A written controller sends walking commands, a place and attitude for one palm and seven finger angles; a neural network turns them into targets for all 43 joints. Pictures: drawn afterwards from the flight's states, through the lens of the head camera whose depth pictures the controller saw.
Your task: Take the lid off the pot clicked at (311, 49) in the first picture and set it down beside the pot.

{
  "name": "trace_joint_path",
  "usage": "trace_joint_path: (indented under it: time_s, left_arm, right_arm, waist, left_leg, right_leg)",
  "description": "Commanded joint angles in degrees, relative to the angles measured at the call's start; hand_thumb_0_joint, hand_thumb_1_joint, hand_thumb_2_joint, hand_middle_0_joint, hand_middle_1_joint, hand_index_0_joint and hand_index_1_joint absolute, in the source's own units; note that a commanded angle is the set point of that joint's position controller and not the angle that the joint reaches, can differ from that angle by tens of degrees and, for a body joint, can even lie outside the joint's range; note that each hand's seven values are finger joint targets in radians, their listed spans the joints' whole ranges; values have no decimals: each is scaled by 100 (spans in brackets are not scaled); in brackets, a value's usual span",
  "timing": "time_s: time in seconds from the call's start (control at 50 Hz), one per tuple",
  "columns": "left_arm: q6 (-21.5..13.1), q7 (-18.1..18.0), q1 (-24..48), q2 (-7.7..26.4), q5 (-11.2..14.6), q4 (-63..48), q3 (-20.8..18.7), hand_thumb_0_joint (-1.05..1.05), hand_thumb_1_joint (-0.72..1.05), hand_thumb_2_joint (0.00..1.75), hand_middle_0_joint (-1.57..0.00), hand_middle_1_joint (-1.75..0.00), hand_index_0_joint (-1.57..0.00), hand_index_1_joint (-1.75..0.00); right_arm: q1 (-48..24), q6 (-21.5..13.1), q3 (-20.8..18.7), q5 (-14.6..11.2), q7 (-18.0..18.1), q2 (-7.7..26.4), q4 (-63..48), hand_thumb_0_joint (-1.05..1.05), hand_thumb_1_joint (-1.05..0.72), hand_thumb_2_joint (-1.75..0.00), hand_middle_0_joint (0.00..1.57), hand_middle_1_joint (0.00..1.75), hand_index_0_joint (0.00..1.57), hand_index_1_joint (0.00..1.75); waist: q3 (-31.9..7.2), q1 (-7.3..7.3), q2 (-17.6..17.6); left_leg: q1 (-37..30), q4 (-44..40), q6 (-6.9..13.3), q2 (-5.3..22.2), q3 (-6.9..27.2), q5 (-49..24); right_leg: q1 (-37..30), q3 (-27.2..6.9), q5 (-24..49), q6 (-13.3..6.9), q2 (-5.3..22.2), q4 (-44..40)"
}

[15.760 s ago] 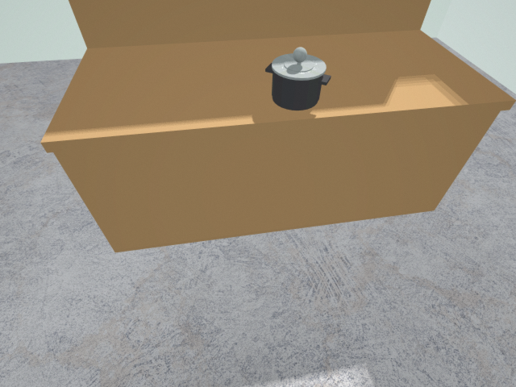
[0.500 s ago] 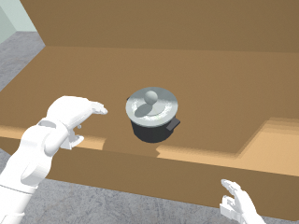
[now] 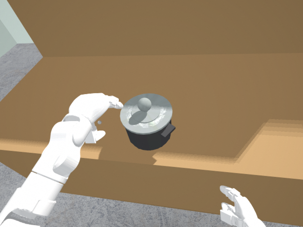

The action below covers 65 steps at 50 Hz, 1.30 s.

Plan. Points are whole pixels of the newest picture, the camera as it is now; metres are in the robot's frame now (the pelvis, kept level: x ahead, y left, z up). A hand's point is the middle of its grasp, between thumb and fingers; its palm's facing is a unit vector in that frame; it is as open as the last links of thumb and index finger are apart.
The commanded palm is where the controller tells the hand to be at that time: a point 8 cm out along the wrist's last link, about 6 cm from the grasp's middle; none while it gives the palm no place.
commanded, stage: move the open hand above the knob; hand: left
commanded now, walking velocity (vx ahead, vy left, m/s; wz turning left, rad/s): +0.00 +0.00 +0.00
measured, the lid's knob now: (144, 104) +0.47 +0.07 +0.04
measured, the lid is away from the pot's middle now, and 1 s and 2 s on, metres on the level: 0.00 0.00 0.00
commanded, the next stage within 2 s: none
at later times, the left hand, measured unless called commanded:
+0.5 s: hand (119, 92) +0.42 +0.12 +0.15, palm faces -0.12 -0.06 -0.99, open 10.2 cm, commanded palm +0.39 +0.12 +0.19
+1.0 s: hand (140, 96) +0.43 +0.07 +0.12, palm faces -0.24 +0.00 -0.97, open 10.3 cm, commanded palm +0.43 +0.08 +0.19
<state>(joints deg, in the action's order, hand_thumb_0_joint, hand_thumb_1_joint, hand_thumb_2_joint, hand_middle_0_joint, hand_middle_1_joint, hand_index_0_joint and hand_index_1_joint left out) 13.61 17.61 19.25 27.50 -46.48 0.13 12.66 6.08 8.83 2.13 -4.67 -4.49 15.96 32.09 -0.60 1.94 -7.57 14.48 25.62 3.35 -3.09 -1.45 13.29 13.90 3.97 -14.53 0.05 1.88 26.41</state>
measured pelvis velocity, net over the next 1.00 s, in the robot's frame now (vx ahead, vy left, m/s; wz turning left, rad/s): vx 0.01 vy -0.01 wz -0.01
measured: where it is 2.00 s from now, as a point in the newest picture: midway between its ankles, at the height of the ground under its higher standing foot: outside the picture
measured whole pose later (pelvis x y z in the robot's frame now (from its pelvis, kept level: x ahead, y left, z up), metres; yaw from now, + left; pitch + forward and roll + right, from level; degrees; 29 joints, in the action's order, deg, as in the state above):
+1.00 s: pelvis +0.01 -0.01 +0.00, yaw +0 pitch +4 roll +1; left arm 16.9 17.0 46.9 19.3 -48.9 27.2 24.2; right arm 6.4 10.0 2.1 -4.6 -2.0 14.9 36.3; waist -1.0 -2.2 -5.6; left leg 17.4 27.4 3.0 -2.8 -1.9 14.4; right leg 17.6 3.5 -16.2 -0.6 1.7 29.5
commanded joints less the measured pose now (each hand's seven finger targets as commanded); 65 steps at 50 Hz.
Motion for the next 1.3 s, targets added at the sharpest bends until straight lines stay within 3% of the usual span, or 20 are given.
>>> trace_joint_path:
  time_s: [0.0, 0.02, 0.1, 0.2, 0.24, 0.32, 0.36, 0.46, 0.52, 0.58, 0.62, 0.64, 0.74, 0.82, 0.94, 1.06, 1.12, 1.2, 1.24, 1.28]
  left_arm:
    - [-255, -328, 3741, 2674, -551, -1259, -1513, 0, -31, 140, -81, -8, -81, -8]
    - [-293, -487, 4045, 3523, -599, -1220, -2280, 0, -31, 140, -81, -8, -81, -8]
    - [-92, -595, 3396, 1648, -240, 63, -1029, 0, -31, 140, -81, -8, -81, -8]
    - [65, -111, 1909, -173, 20, 540, 436, 0, -31, 140, -81, -8, -81, -8]
    - [46, -42, 2745, 89, -169, 250, 437, 0, -31, 140, -81, -8, -81, -8]
    - [-111, -308, 5230, 2814, -537, -761, -1451, 0, -31, 140, -81, -8, -81, -8]
    - [-250, -470, 5082, 2786, -514, -515, -1618, 0, -31, 140, -81, -8, -81, -8]
    - [166, -416, 2590, 396, -16, 2208, -188, 0, -31, 140, -81, -8, -81, -8]
    - [214, -152, 2922, -445, -93, 1165, 664, 0, -31, 140, -81, -8, -81, -8]
    - [159, -66, 4902, 358, -327, -406, 490, 0, -31, 140, -81, -8, -81, -8]
    - [66, -216, 5795, 2091, -448, -636, -879, 0, -31, 140, -81, -8, -81, -8]
    - [1, -299, 6086, 2174, -487, -429, -961, 0, -31, 140, -81, -8, -81, -8]
    - [331, -667, 4452, 388, -244, 2544, -85, 0, -31, 140, -81, -8, -81, -8]
    - [507, -412, 4620, -1101, -307, 2305, 1210, 0, -31, 140, -81, -8, -81, -8]
    - [229, -459, 7165, 1381, -542, 1008, -431, 0, -31, 140, -81, -8, -81, -8]
    - [569, -658, 4848, -465, -332, 3919, 405, 0, -31, 140, -81, -8, -81, -8]
    - [524, -481, 5071, -890, -368, 2883, 847, 0, -31, 140, -81, -8, -81, -8]
    - [363, -425, 6836, 115, -544, 1041, 434, 0, -31, 140, -81, -8, -81, -8]
    - [216, -614, 7054, 901, -518, 1161, -234, 0, -31, 140, -81, -8, -81, -8]
    - [376, -746, 6382, 450, -513, 2447, -36, 0, -31, 140, -81, -8, -81, -8]
  right_arm:
    - [-929, -292, -144, 84, 332, 580, -806, 0, -90, -90, 20, 30, 20, 30]
    - [-865, -340, -148, 122, 375, 638, -677, 0, -90, -90, 20, 30, 20, 30]
    - [-770, -396, -78, 23, 370, 399, -576, 0, -90, -90, 20, 30, 20, 30]
    - [-914, -223, -209, -112, 100, 519, -871, 0, -90, -90, 20, 30, 20, 30]
    - [-940, -135, -203, -103, 140, 546, -891, 0, -90, -90, 20, 30, 20, 30]
    - [-952, -252, -180, 54, 411, 604, -703, 0, -90, -90, 20, 30, 20, 30]
    - [-738, -438, -133, 77, 484, 429, -605, 0, -90, -90, 20, 30, 20, 30]
    - [-577, -251, -114, -104, 252, 494, -506, 0, -90, -90, 20, 30, 20, 30]
    - [-933, -129, -237, -130, 108, 511, -845, 0, -90, -90, 20, 30, 20, 30]
    - [-1104, -57, -294, -70, 124, 478, -895, 0, -90, -90, 20, 30, 20, 30]
    - [-865, -167, -284, 34, 258, 553, -725, 0, -90, -90, 20, 30, 20, 30]
    - [-702, -239, -196, 36, 333, 475, -602, 0, -90, -90, 20, 30, 20, 30]
    - [-467, -164, -82, -54, 364, 407, -178, 0, -90, -90, 20, 30, 20, 30]
    - [-698, -28, -245, -80, 125, 420, -468, 0, -90, -90, 20, 30, 20, 30]
    - [-484, -188, -209, 49, 364, 469, -445, 0, -90, -90, 20, 30, 20, 30]
    - [-194, -154, -148, -32, 283, 470, -88, 0, -90, -90, 20, 30, 20, 30]
    - [-453, -76, -246, -5, 169, 477, -422, 0, -90, -90, 20, 30, 20, 30]
    - [-449, -145, -329, 45, 179, 419, -538, 0, -90, -90, 20, 30, 20, 30]
    - [-283, -259, -285, 68, 297, 436, -411, 0, -90, -90, 20, 30, 20, 30]
    - [-181, -249, -190, 27, 369, 396, -122, 0, -90, -90, 20, 30, 20, 30]
  waist:
    - [-1894, -72, 653]
    - [-2106, -15, 345]
    - [-2055, -13, 277]
    - [-1280, -259, 1201]
    - [-1383, -375, 1372]
    - [-2534, -175, 591]
    - [-3091, -49, 323]
    - [-1286, -131, 1441]
    - [-1596, -310, 1261]
    - [-2617, -408, 710]
    - [-3090, -327, 698]
    - [-3197, -302, 608]
    - [-1659, -267, 1325]
    - [-1821, -479, 1107]
    - [-3462, -406, 593]
    - [-1412, -341, 1470]
    - [-1967, -367, 1145]
    - [-3207, -469, 510]
    - [-3234, -418, 709]
    - [-2268, -402, 1145]
  left_leg:
    - [-647, -285, -55, 146, 394, -1216]
    - [-635, -186, -34, 178, 431, -1144]
    - [-746, -181, -114, 118, 360, -1879]
    - [-326, -105, -118, 124, 66, -1395]
    - [-286, -99, -34, 107, -2, -1112]
    - [-667, -5, 59, 38, 297, -1346]
    - [-949, 46, 59, 28, 339, -2212]
    - [24, -83, -123, 113, 47, -1475]
    - [-182, 110, -48, 73, -60, -1551]
    - [-869, 225, 68, 25, 135, -2037]
    - [-975, 303, 117, 27, 293, -2143]
    - [-1003, 199, 115, -5, 293, -2251]
    - [-208, -127, -79, 141, 105, -1515]
    - [-408, 101, -64, 115, 116, -1559]
    - [-1060, 84, 82, 55, 363, -1836]
    - [-154, -208, -111, 198, 202, -1396]
    - [-493, -52, -58, 162, 204, -1733]
    - [-1470, 111, 43, 197, 462, -2477]
    - [-1314, 44, 69, 187, 456, -2186]
    - [-715, -145, 21, 195, 332, -1685]
  right_leg:
    - [-745, -255, 1240, -198, -75, -163]
    - [-877, -342, 1231, -240, -62, -78]
    - [-823, -211, 1872, -231, -84, 3]
    - [-398, -127, 1940, -114, -80, -166]
    - [-387, -208, 1670, -94, -63, -226]
    - [-1130, -469, 1964, -152, 23, 11]
    - [-1493, -469, 2731, -190, -13, 213]
    - [-640, -228, 2398, -61, -19, -23]
    - [-563, -272, 2643, -104, 11, 0]
    - [-735, -319, 2839, -132, 9, 169]
    - [-1113, -405, 2945, -146, -13, 250]
    - [-1237, -434, 3006, -134, -66, 280]
    - [-457, -152, 2109, -118, -53, 55]
    - [-62, -109, 2090, -189, -61, 107]
    - [-954, -360, 2388, -205, -59, 224]
    - [-30, 4, 1748, -185, -136, 98]
    - [-154, -74, 1992, -236, -71, 155]
    - [-438, -191, 2269, -241, -88, 209]
    - [-646, -249, 2250, -235, -119, 170]
    - [-397, -136, 1939, -231, -145, 105]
